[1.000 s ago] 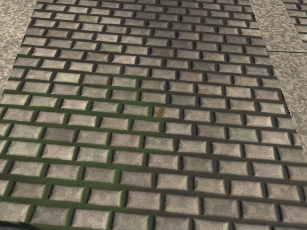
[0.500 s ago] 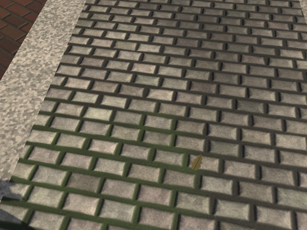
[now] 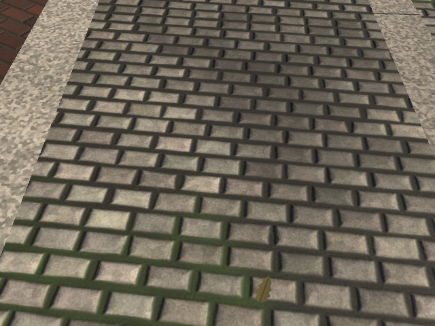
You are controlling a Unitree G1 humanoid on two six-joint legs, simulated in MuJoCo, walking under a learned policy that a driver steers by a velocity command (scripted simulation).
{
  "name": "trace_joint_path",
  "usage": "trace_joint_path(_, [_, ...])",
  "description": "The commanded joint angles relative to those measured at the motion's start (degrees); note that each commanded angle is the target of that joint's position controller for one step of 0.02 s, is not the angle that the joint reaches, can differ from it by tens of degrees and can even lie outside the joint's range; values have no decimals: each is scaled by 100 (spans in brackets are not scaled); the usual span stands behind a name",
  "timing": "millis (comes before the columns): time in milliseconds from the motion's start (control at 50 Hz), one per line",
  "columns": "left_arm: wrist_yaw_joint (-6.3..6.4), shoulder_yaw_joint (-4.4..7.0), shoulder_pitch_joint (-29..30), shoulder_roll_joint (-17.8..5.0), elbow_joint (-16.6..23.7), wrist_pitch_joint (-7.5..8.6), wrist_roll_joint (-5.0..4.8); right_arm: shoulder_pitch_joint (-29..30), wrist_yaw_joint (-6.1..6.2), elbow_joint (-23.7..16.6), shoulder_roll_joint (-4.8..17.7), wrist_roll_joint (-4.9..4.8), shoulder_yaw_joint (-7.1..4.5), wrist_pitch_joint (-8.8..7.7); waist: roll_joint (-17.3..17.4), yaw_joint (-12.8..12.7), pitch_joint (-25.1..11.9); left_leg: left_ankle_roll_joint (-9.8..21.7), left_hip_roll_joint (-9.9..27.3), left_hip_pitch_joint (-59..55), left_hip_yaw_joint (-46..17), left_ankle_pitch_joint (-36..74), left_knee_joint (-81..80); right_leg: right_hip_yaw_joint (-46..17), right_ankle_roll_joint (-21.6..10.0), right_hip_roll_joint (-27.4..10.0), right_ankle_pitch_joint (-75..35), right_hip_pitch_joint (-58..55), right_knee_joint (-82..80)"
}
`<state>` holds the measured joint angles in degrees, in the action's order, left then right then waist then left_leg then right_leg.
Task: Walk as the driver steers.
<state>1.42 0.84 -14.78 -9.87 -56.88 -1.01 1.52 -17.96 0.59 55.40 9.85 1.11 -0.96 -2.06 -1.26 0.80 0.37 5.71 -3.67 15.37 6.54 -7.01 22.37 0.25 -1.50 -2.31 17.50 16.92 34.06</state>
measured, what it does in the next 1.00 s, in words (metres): steps on the spot: right foot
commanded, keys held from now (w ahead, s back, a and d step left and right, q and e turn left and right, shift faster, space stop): no key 1.00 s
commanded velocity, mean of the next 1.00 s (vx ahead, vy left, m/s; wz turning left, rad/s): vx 0.01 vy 0.00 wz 0.00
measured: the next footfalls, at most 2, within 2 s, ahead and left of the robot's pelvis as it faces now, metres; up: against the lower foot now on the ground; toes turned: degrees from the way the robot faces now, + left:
right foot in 0.02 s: +0.05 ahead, -0.13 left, +0.00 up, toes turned -1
left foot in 2.00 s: +0.46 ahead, +0.05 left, +0.00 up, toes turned +6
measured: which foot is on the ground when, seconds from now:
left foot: down 0.00-1.00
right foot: up 0.00-0.00, down 0.02-1.00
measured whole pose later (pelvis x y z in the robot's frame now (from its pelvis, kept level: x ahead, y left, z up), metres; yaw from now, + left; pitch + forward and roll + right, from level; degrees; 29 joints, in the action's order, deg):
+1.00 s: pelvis +0.04 -0.02 +0.01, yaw +1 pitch -2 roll +0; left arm 2.7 -0.9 -19.4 -6.3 -66.7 0.9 0.5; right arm -18.2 2.3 65.9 6.7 0.4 0.1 -1.1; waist -0.4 0.5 1.3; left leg 3.7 -2.0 10.4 4.6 -9.8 21.5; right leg 1.8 -0.3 -0.1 14.2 6.2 22.0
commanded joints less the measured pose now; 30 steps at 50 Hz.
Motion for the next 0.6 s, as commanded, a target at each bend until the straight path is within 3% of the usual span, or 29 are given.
trace_joint_path(20, [56,15,-717,-319,-120,124,16,-37,53,-172,593,-33,-102,24,297,-231,220,117,1350,859,-1471,-1934,-1078,-149,-108,-145,-567,-1149,-1183])
trace_joint_path(40, [83,19,-808,-461,-131,201,76,-89,55,-169,512,-35,-94,16,54,-156,286,-74,1177,833,-1365,-1617,-769,-613,-190,-558,-563,-1140,-1494])
trace_joint_path(60, [86,44,-491,-585,-180,226,-43,-351,28,-104,311,-124,-73,27,-692,170,518,-197,675,425,-877,-1053,-636,-950,-293,-676,-103,-327,-1700])
trace_joint_path(80, [57,-23,-382,-326,-176,274,-84,-333,25,20,365,-86,-71,28,-566,144,466,-232,665,-332,-819,-518,-415,-949,-219,-669,173,176,-1950])
trace_joint_path(140, [74,-22,-403,-344,-260,330,-126,-347,38,157,485,-46,-103,23,-212,133,304,-177,831,-728,-957,-232,-373,-603,-69,-391,-222,75,-1839])
trace_joint_path(220, [79,-39,-629,-239,-410,301,-98,-250,73,297,349,-59,-52,15,44,15,317,-188,879,-436,-983,-290,-493,-509,-123,-361,-591,-362,-1673])
trace_joint_path(600, [123,-107,-791,-78,-802,229,-99,-353,162,828,178,-66,27,67,92,-26,427,-215,920,-532,-1003,-44,-506,-401,-114,-330,-824,-579,-1642])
